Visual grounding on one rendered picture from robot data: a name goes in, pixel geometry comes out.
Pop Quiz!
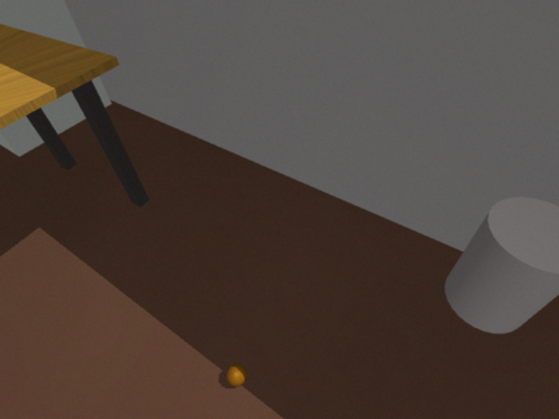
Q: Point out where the table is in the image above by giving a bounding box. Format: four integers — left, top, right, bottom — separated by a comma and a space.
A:
0, 24, 149, 207

